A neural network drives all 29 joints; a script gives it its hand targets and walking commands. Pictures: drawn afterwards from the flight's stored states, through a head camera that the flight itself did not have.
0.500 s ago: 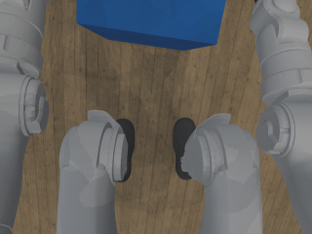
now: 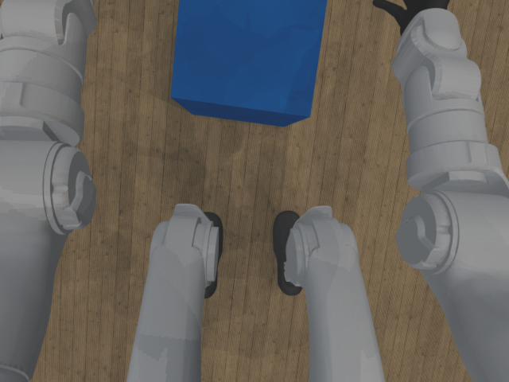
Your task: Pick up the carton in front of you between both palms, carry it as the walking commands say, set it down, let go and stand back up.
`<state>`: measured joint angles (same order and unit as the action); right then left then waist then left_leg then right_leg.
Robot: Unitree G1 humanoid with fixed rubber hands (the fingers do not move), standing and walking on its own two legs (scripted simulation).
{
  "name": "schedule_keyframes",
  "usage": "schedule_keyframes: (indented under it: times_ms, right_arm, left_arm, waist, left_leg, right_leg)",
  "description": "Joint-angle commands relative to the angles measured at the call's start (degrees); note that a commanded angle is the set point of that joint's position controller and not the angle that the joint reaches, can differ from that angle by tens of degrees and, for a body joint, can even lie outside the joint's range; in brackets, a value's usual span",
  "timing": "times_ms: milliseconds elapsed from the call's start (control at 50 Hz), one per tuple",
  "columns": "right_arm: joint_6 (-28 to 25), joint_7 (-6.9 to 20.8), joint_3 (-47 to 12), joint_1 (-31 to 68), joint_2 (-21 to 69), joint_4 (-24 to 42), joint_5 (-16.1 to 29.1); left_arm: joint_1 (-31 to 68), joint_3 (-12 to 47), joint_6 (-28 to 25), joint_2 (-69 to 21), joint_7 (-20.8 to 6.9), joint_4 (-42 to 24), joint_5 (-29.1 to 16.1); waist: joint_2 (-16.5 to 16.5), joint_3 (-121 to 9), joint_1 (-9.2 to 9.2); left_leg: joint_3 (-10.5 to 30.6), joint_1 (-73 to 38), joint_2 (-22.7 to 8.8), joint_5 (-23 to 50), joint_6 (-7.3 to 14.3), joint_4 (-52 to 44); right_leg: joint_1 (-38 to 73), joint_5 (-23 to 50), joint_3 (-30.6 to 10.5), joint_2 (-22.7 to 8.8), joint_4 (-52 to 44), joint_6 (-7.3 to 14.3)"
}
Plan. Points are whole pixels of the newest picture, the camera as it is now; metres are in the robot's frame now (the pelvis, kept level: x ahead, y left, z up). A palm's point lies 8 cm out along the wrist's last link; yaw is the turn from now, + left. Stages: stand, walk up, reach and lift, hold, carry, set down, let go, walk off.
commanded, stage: set down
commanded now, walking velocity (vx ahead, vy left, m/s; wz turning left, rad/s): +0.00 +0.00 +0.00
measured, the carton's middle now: (246, 60) +0.56 +0.03 -0.34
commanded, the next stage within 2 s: let go in 0.52 s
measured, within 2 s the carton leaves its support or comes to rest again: neither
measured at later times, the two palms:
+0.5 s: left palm out of the picture +0.58 +0.23 +0.05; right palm out of the picture +0.56 -0.17 +0.05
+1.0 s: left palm out of the picture +0.45 +0.24 +0.15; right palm out of the picture +0.45 -0.21 +0.15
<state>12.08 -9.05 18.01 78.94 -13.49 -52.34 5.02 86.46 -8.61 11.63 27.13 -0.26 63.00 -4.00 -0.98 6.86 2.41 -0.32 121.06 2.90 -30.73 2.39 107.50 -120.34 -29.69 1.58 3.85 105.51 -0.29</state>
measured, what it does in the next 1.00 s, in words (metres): rises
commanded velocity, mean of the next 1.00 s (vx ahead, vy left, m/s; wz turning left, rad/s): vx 0.00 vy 0.00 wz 0.00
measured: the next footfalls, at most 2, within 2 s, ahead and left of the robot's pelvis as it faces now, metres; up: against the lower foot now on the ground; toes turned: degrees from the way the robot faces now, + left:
none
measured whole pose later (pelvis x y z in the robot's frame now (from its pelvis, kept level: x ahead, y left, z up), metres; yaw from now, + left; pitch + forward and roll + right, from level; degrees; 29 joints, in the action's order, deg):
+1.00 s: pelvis +0.08 +0.00 +0.26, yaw +3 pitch +35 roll +0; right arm 4.4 1.6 10.6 28.1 -10.4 -36.8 -2.2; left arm 32.5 -12.6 4.3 13.6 -1.4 40.7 3.3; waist -0.8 -4.3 1.8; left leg 2.6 63.4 3.9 -16.1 1.3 45.0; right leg -63.5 -16.0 -1.8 2.8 45.0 0.8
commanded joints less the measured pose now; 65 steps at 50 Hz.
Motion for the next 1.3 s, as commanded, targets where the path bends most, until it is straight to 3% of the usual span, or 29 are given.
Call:
schedule_keyframes:
  times_ms: [0, 140, 320, 560, 660, 760, 840, 1060, 1280]
  right_arm:
    - [-0.1, -0.1, 0.0, 13.6, -7.7, 9.4, 0.3]
    - [1.3, 0.4, -0.3, 9.5, -6.8, 13.1, 0.4]
    - [0.1, 1.7, 0.9, 4.9, -4.6, 12.3, -2.0]
    - [-1.8, 3.6, 2.2, -2.5, -2.1, 12.4, -5.8]
    - [-2.6, 5.9, 0.7, -13.5, -2.9, 15.4, -9.2]
    - [-4.7, 8.5, -2.5, -26.1, -3.6, 20.4, -10.6]
    - [-6.4, 9.7, -4.9, -34.4, -2.9, 21.8, -8.9]
    - [-11.6, 11.2, -8.7, -61.0, -1.2, 22.0, -6.0]
    - [-13.0, 12.1, -13.2, -82.1, -2.2, 29.9, -4.2]
  left_arm:
    - [17.3, -0.6, -0.1, 7.6, -0.1, -9.6, -0.2]
    - [13.5, -1.8, 1.5, 7.4, -1.2, -12.2, 0.2]
    - [8.6, -4.6, -0.1, 5.9, -2.8, -9.4, 2.8]
    - [1.8, -8.6, -2.4, 2.6, -3.6, -9.3, 7.9]
    - [-10.3, -10.0, -2.3, -1.0, -1.7, -14.9, 11.4]
    - [-25.3, -8.3, -4.1, -5.0, -0.3, -24.3, 10.0]
    - [-34.0, -6.2, -6.2, -6.2, -0.5, -28.7, 7.8]
    - [-62.4, -2.7, -11.2, -9.1, -1.3, -29.1, 6.3]
    - [-84.6, 1.5, -12.9, -9.9, -2.0, -37.1, 4.3]
  waist:
    - [7.7, -73.3, 0.45]
    - [7.6, -74.9, 0.48]
    - [5.3, -69.4, 0.51]
    - [5.9, -67.0, 0.01]
    - [5.7, -71.0, -0.54]
    - [3.8, -68.7, -0.27]
    - [2.9, -62.3, -0.36]
    - [1.7, -47.4, -0.90]
    - [0.9, -27.2, -1.07]
  left_leg:
    - [1.8, -47.8, 0.7, 23.1, -2.0, -12.3]
    - [1.9, -54.9, 1.3, 27.7, -2.4, -19.9]
    - [2.4, -56.3, 1.2, 28.5, -2.4, -31.2]
    - [3.0, -68.5, 0.3, 33.1, -2.9, -45.1]
    - [3.8, -80.4, 0.0, 41.1, -3.2, -50.1]
    - [4.5, -86.2, -0.5, 46.6, -3.3, -55.0]
    - [4.5, -85.5, -0.7, 44.9, -3.1, -58.9]
    - [4.5, -88.6, -1.0, 39.3, -2.6, -67.9]
    - [3.2, -102.8, -1.7, 28.9, -2.3, -78.5]
  right_leg:
    - [30.6, 17.2, 2.1, 1.4, -10.5, -1.1]
    - [35.6, 20.4, 1.6, 1.4, -18.6, -1.5]
    - [43.7, 23.6, 0.1, 0.7, -29.7, -2.2]
    - [52.6, 26.6, -0.4, -0.1, -44.4, -2.5]
    - [59.1, 30.5, -0.2, 0.2, -49.2, -2.0]
    - [67.1, 35.3, -1.3, -0.3, -53.7, -1.1]
    - [73.6, 37.6, -2.8, -1.2, -57.1, -0.7]
    - [89.6, 40.1, -5.5, -3.1, -65.7, -1.0]
    - [104.5, 31.4, -4.4, -3.1, -76.1, -1.0]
